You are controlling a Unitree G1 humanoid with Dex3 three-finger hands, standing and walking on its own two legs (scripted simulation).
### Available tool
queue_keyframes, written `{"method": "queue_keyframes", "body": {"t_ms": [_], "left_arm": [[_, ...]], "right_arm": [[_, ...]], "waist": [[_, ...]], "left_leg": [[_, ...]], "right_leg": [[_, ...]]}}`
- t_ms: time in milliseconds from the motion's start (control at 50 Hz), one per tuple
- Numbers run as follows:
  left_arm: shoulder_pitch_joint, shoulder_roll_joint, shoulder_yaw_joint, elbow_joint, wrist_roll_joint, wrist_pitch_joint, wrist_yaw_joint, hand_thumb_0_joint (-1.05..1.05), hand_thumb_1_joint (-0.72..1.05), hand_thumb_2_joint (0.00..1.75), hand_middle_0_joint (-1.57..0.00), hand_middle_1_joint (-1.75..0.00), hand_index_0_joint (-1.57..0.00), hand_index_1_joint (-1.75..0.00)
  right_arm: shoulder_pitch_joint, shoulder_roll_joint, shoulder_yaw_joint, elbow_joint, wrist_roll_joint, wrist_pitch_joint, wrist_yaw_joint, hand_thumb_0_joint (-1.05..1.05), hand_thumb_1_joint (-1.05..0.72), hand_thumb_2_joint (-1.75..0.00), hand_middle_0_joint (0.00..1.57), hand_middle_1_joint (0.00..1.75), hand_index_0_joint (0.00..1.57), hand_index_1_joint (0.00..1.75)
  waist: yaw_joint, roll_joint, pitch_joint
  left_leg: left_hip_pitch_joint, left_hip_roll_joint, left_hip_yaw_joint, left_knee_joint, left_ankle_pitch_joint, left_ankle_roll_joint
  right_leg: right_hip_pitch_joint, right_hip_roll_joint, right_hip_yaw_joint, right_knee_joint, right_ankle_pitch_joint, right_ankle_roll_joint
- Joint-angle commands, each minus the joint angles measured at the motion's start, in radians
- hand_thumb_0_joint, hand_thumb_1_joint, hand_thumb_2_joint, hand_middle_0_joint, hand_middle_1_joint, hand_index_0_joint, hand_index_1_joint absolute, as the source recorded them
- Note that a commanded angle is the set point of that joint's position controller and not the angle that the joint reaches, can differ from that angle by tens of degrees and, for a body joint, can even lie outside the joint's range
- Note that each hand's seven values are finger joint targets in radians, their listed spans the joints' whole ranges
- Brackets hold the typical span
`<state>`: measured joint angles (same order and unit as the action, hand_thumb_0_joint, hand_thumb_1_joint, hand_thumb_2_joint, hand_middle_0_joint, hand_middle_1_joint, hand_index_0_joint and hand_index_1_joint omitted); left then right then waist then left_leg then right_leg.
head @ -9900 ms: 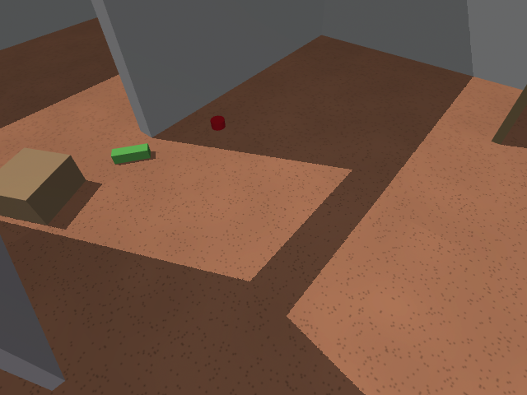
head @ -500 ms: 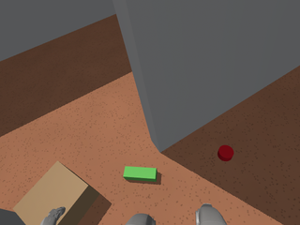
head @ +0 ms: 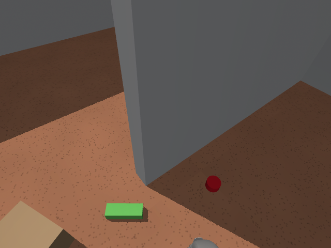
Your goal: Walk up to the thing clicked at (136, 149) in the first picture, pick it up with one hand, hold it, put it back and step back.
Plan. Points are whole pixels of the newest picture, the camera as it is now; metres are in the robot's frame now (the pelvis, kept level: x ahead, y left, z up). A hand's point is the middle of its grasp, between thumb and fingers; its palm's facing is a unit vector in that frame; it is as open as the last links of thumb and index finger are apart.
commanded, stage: walk up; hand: left
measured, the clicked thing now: (124, 211) +0.47 +0.22 -0.74
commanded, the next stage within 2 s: none
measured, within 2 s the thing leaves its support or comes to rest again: neither
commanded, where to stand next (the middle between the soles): +0.07 +0.02 m, yaw +0 degrees
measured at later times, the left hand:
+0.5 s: hand out of the picture +0.15 +0.28 -0.16, palm faces -0.01 -0.87 -0.49, open 7.4 cm
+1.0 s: hand out of the picture -0.10 +0.28 -0.16, palm faces -0.04 -0.91 -0.41, open 7.4 cm
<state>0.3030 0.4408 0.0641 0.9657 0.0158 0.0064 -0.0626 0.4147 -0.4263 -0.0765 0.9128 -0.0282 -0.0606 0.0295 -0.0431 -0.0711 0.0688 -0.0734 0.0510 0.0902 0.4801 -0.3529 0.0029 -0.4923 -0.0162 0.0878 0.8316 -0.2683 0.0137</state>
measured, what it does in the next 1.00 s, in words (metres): walks backwards: right foot, then left foot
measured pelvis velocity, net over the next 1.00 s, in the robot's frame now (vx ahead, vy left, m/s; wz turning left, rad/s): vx -0.11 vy -0.01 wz -0.05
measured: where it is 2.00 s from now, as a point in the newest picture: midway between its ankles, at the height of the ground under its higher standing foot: outside the picture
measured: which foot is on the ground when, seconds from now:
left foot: down 0.00-0.12, up 0.14-0.48, down 0.50-0.94, up 0.96-1.00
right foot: up 0.00-0.08, down 0.10-0.54, up 0.56-0.88, down 0.90-1.00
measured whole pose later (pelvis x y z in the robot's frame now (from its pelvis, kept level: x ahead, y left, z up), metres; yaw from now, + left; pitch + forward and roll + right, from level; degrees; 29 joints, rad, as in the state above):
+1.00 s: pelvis -0.11 -0.01 -0.02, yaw -3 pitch -3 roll -1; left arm 0.37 0.41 0.07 0.96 0.05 -0.01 -0.02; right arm 0.25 -0.43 -0.07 0.86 -0.04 0.03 0.01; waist 0.04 0.01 0.03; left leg -0.46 0.03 -0.07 0.94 -0.50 0.02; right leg -0.21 0.03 0.01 0.69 -0.44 -0.04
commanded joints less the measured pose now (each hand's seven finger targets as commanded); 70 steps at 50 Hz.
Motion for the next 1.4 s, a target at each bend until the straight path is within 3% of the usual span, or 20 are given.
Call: {"method": "queue_keyframes", "body": {"t_ms": [0,80,100,140,400,480,520,540,560,600,640,780,860,900,920,940,1020,1240,1300,1380], "left_arm": [[-0.072,0.181,0.034,-0.126,-0.011,-0.082,0.014,0.00,0.90,0.90,-0.20,-0.30,-0.20,-0.30],[0.199,0.263,0.076,-0.026,-0.012,-0.102,0.091,0.00,0.90,0.90,-0.20,-0.30,-0.20,-0.30],[0.079,0.308,0.076,-0.088,-0.005,-0.085,0.096,0.00,0.90,0.90,-0.20,-0.30,-0.20,-0.30],[0.023,0.299,0.058,-0.152,-0.019,-0.066,0.112,0.00,0.90,0.90,-0.20,-0.30,-0.20,-0.30],[-0.140,0.220,0.058,-0.286,0.017,-0.007,0.145,0.00,0.90,0.90,-0.20,-0.30,-0.20,-0.30],[-0.256,0.229,0.052,-0.303,-0.001,0.016,0.129,0.00,0.90,0.90,-0.20,-0.30,-0.20,-0.30],[-0.188,0.114,0.023,-0.296,-0.014,0.028,0.130,0.00,0.90,0.90,-0.20,-0.30,-0.20,-0.30],[-0.266,0.194,0.060,-0.305,-0.006,0.027,0.144,0.00,0.90,0.90,-0.20,-0.30,-0.20,-0.30],[-0.301,0.228,0.067,-0.283,0.007,0.020,0.143,0.00,0.90,0.90,-0.20,-0.30,-0.20,-0.30],[-0.198,0.204,0.067,-0.211,-0.022,0.028,0.121,0.00,0.90,0.90,-0.20,-0.30,-0.20,-0.30],[-0.094,0.186,0.062,-0.179,-0.026,0.033,0.107,0.00,0.90,0.90,-0.20,-0.30,-0.20,-0.30],[-0.099,0.197,0.051,-0.158,0.010,-0.017,0.065,0.00,0.90,0.90,-0.20,-0.30,-0.20,-0.30],[0.082,0.174,0.058,-0.071,0.017,-0.040,0.052,0.00,0.90,0.90,-0.20,-0.30,-0.20,-0.30],[0.210,0.223,0.086,-0.029,0.027,-0.046,0.058,0.00,0.90,0.90,-0.20,-0.30,-0.20,-0.30],[0.172,0.319,0.102,-0.059,0.037,-0.053,0.064,0.00,0.90,0.90,-0.20,-0.30,-0.20,-0.30],[0.065,0.363,0.100,-0.097,0.042,-0.051,0.064,0.00,0.90,0.90,-0.20,-0.30,-0.20,-0.30],[0.016,0.248,0.082,-0.101,0.013,-0.081,0.070,0.00,0.90,0.90,-0.20,-0.30,-0.20,-0.30],[0.023,0.160,0.022,-0.156,-0.016,-0.051,0.067,0.00,0.90,0.90,-0.20,-0.30,-0.20,-0.30],[0.089,0.129,0.009,-0.155,-0.033,-0.034,0.086,0.00,0.90,0.90,-0.20,-0.30,-0.20,-0.30],[0.055,0.167,0.024,-0.106,-0.021,-0.027,0.079,0.00,0.90,0.90,-0.20,-0.30,-0.20,-0.30]], "right_arm": [[-0.070,-0.245,-0.054,-0.117,-0.008,0.002,0.001,0.00,-0.90,-0.90,0.20,0.30,0.20,0.30],[-0.008,-0.129,-0.016,-0.156,0.001,0.051,0.001,0.00,-0.90,-0.90,0.20,0.30,0.20,0.30],[-0.068,-0.052,0.011,-0.160,0.055,0.067,-0.023,0.00,-0.90,-0.90,0.20,0.30,0.20,0.30],[-0.054,-0.155,-0.027,-0.168,0.063,0.105,-0.061,0.00,-0.90,-0.90,0.20,0.30,0.20,0.30],[-0.092,-0.178,-0.059,-0.234,0.022,0.125,-0.057,0.00,-0.90,-0.90,0.20,0.30,0.20,0.30],[0.018,-0.187,-0.078,-0.166,-0.004,0.102,-0.030,0.00,-0.90,-0.90,0.20,0.30,0.20,0.30],[-0.046,-0.279,-0.084,-0.186,-0.031,0.092,-0.027,0.00,-0.90,-0.90,0.20,0.30,0.20,0.30],[-0.105,-0.393,-0.106,-0.223,-0.004,0.095,-0.023,0.00,-0.90,-0.90,0.20,0.30,0.20,0.30],[-0.211,-0.390,-0.103,-0.233,-0.006,0.090,-0.034,0.00,-0.90,-0.90,0.20,0.30,0.20,0.30],[-0.318,-0.271,-0.069,-0.250,-0.024,0.078,-0.050,0.00,-0.90,-0.90,0.20,0.30,0.20,0.30],[-0.271,-0.244,-0.061,-0.219,-0.007,0.058,-0.057,0.00,-0.90,-0.90,0.20,0.30,0.20,0.30],[-0.150,-0.265,-0.066,-0.169,-0.020,0.031,-0.045,0.00,-0.90,-0.90,0.20,0.30,0.20,0.30],[-0.218,-0.294,-0.064,-0.177,-0.021,0.057,-0.028,0.00,-0.90,-0.90,0.20,0.30,0.20,0.30],[-0.243,-0.185,-0.037,-0.191,-0.010,0.064,-0.027,0.00,-0.90,-0.90,0.20,0.30,0.20,0.30],[-0.307,-0.130,-0.017,-0.230,0.000,0.057,-0.030,0.00,-0.90,-0.90,0.20,0.30,0.20,0.30],[-0.369,-0.218,-0.047,-0.216,-0.002,0.051,-0.041,0.00,-0.90,-0.90,0.20,0.30,0.20,0.30],[-0.199,-0.191,-0.042,-0.114,0.028,0.028,-0.018,0.00,-0.90,-0.90,0.20,0.30,0.20,0.30],[-0.145,-0.154,-0.040,-0.068,0.011,-0.004,-0.024,0.00,-0.90,-0.90,0.20,0.30,0.20,0.30],[-0.083,-0.302,-0.070,-0.085,0.018,-0.011,-0.042,0.00,-0.90,-0.90,0.20,0.30,0.20,0.30],[-0.223,-0.212,-0.032,-0.099,0.022,0.000,-0.045,0.00,-0.90,-0.90,0.20,0.30,0.20,0.30]], "waist": [[-0.003,0.352,0.087],[0.111,0.034,-0.086],[0.091,-0.180,0.004],[0.076,-0.104,-0.053],[0.083,-0.196,-0.172],[-0.005,-0.125,-0.151],[0.007,0.317,-0.096],[-0.050,0.351,-0.086],[-0.022,0.323,-0.007],[0.051,0.169,0.024],[0.074,0.193,-0.030],[-0.017,0.273,-0.123],[0.069,0.303,-0.032],[0.128,0.062,0.026],[0.145,-0.146,0.090],[0.137,-0.072,0.228],[0.052,-0.003,0.149],[0.032,-0.017,-0.084],[0.011,0.208,-0.216],[0.062,0.147,-0.041]], "left_leg": [[-0.121,0.156,-0.110,-0.152,0.003,0.189],[-0.311,0.025,-0.005,0.435,0.146,0.082],[-0.467,-0.087,-0.038,0.575,-0.201,0.016],[-0.379,-0.065,-0.198,0.769,-0.377,0.001],[-0.420,-0.025,-0.194,0.583,-0.172,-0.034],[-0.126,-0.057,-0.106,0.185,0.059,-0.003],[-0.180,0.163,-0.508,0.009,0.088,0.102],[-0.390,0.358,-0.781,-0.123,0.101,0.297],[-0.545,0.405,-0.858,-0.181,-0.009,0.351],[-0.490,0.190,-0.475,-0.053,0.083,0.201],[-0.292,0.138,-0.412,-0.038,-0.034,0.124],[-0.046,0.221,-0.443,-0.070,-0.331,0.213],[-0.345,0.162,-0.292,-0.040,-0.347,0.180],[-0.592,0.028,-0.163,0.302,-0.341,0.078],[-0.755,-0.087,-0.077,0.498,-0.267,0.021],[-0.701,-0.045,-0.247,0.574,-0.208,0.012],[-0.634,-0.050,-0.223,0.511,-0.005,0.011],[-0.027,-0.085,-0.040,-0.013,0.250,0.029],[0.117,0.360,-0.662,-0.110,0.281,0.286],[-0.176,0.212,-0.356,-0.107,0.182,0.203]], "right_leg": [[0.068,-0.004,-0.120,-0.201,-0.054,-0.009],[0.511,-0.022,-0.036,-0.362,0.245,-0.022],[0.424,-0.268,0.265,-0.386,0.851,-0.107],[0.310,-0.410,0.399,-0.370,1.097,-0.331],[0.294,-0.323,0.132,-0.251,0.576,-0.290],[0.000,-0.231,0.059,-0.137,0.183,-0.167],[-0.249,0.045,-0.099,0.228,-0.321,-0.065],[-0.129,0.092,0.021,0.407,-0.407,-0.038],[-0.079,0.062,0.090,0.509,-0.378,-0.043],[-0.127,0.107,0.148,0.592,-0.228,-0.054],[-0.181,0.125,0.111,0.537,-0.127,-0.050],[-0.058,0.038,-0.005,0.066,-0.314,0.010],[0.309,0.057,-0.149,-0.324,-0.240,-0.047],[0.464,-0.032,0.115,-0.468,-0.316,-0.099],[0.325,-0.287,0.584,-0.652,-0.713,-0.198],[0.079,-0.393,0.715,-0.720,-0.857,-0.268],[0.315,-0.205,0.269,-0.585,-0.285,-0.137],[0.231,-0.120,-0.057,-0.140,0.436,-0.117],[-0.005,0.037,-0.039,0.236,-0.345,-0.041],[0.076,-0.046,0.011,0.139,-0.280,-0.052]]}}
